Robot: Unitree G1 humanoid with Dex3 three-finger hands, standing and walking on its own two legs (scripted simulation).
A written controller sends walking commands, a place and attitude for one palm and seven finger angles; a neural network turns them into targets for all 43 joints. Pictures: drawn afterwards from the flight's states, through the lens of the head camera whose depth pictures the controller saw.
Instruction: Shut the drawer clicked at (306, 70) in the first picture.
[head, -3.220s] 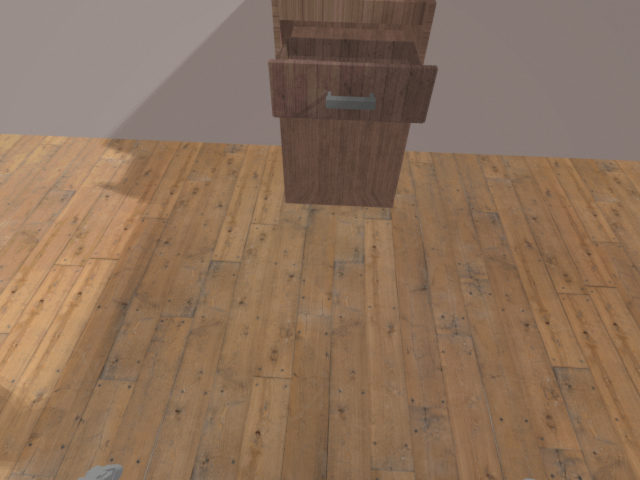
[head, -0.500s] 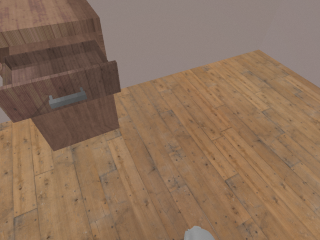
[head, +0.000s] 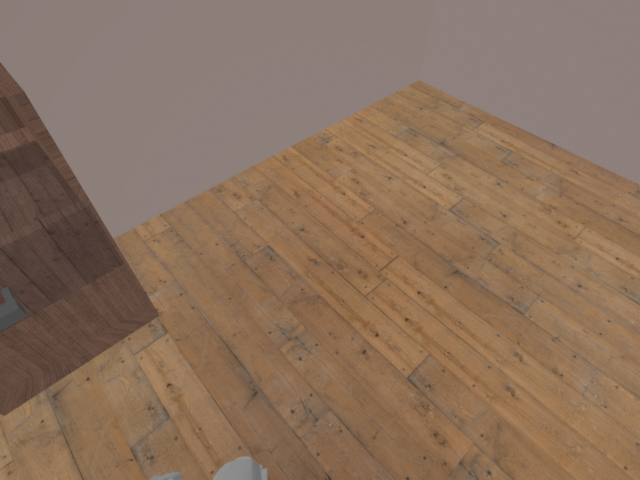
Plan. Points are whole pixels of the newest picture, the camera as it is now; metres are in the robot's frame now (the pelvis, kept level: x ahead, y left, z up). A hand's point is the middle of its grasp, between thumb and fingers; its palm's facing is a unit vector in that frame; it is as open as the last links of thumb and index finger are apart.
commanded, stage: turn to face it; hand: left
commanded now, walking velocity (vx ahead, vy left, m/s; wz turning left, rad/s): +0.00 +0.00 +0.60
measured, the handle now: out of the picture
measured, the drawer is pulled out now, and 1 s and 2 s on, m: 0.29 0.29 0.29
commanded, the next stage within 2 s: take the last steps up to it in 1.14 s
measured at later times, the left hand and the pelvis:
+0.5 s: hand out of the picture +0.07 +0.25 -0.17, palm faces +0.30 -0.92 -0.25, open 7.4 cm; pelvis +0.05 +0.03 +0.00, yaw +15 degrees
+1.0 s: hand out of the picture -0.04 +0.19 -0.17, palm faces +0.57 -0.78 -0.25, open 7.4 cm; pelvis +0.04 +0.00 +0.00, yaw +34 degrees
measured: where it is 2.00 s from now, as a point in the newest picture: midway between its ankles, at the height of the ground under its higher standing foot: outside the picture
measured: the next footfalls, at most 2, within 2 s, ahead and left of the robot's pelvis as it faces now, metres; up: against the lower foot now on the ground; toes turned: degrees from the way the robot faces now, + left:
left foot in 0.12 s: +0.12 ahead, +0.12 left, +0.00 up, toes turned +11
right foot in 0.64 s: +0.14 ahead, -0.12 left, +0.00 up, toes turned +21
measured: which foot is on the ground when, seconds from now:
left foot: up 0.00-0.10, down 0.12-0.64, up 0.66-1.00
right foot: down 0.00-0.14, up 0.16-0.62, down 0.64-1.00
